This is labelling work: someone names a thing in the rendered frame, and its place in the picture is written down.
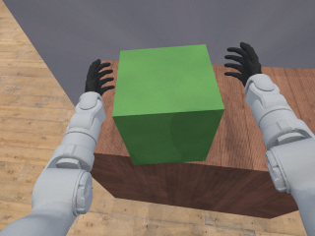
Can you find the pedestal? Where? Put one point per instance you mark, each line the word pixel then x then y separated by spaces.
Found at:
pixel 233 179

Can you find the robot right forearm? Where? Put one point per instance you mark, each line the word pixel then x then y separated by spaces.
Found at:
pixel 274 117

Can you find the robot right hand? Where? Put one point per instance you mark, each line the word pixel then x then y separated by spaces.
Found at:
pixel 249 61

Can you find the robot left hand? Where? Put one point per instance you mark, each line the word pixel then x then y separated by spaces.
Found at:
pixel 93 82

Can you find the carton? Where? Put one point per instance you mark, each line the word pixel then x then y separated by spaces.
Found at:
pixel 167 104

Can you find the left robot upper arm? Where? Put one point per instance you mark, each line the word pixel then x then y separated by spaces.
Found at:
pixel 60 195

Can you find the robot left forearm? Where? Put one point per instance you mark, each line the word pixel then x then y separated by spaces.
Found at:
pixel 80 139

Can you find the right robot upper arm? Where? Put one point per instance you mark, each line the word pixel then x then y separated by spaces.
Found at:
pixel 292 169

